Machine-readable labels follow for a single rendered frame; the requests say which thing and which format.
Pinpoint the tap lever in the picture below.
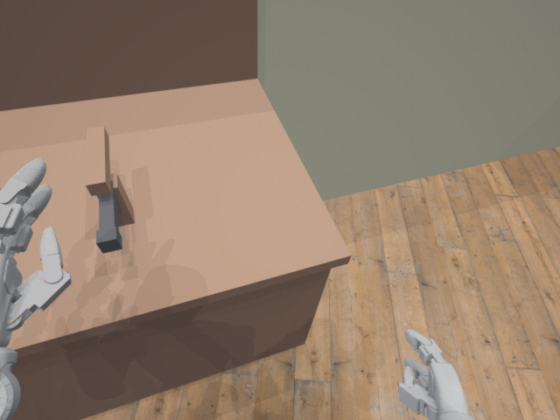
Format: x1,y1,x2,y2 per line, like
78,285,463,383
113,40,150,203
96,180,123,254

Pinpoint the robot right hand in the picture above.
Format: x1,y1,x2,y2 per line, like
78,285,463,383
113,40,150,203
399,329,470,420

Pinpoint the robot left hand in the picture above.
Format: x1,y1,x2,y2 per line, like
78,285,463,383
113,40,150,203
0,158,72,347

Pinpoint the left robot forearm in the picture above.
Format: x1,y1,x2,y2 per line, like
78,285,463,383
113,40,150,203
0,347,20,420

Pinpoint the counter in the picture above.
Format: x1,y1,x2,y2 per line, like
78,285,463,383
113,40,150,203
0,0,352,420

